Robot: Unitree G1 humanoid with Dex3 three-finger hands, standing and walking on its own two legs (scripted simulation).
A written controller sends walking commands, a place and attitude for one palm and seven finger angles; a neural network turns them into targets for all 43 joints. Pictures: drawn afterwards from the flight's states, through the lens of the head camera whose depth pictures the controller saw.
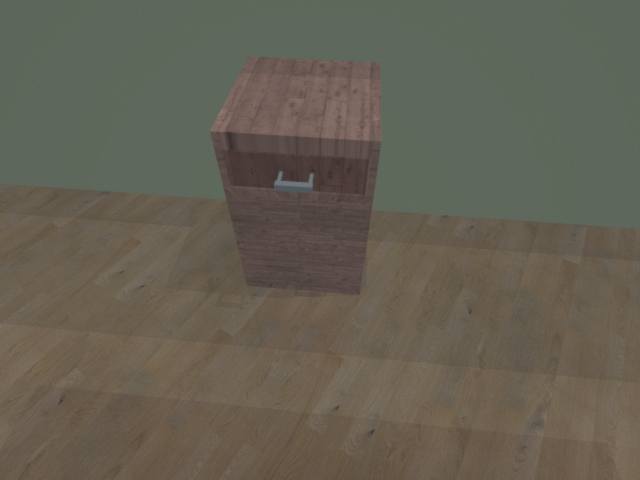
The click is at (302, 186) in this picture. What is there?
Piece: drawer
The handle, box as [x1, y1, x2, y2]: [274, 171, 313, 192]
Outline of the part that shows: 274,183 275,190 311,192 313,173 310,173 309,181 307,183 282,181 282,171 279,171 278,177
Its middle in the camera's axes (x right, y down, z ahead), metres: -0.07 -0.15 +1.05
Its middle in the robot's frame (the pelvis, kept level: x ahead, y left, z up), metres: +0.86 +0.11 -0.20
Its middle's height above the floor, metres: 0.57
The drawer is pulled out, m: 0.00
